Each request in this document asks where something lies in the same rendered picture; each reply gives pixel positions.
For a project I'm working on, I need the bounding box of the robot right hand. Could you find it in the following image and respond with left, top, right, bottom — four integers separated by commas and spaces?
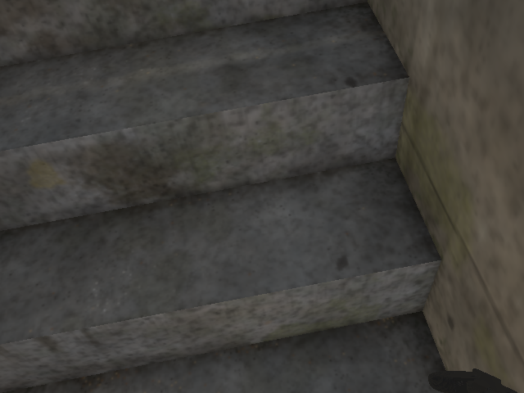
428, 368, 517, 393

